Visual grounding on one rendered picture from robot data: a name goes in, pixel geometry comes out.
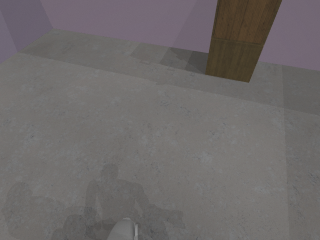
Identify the cupboard door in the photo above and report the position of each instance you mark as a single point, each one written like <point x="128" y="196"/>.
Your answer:
<point x="244" y="20"/>

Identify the left robot thigh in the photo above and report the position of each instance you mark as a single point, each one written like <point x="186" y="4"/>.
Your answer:
<point x="124" y="230"/>

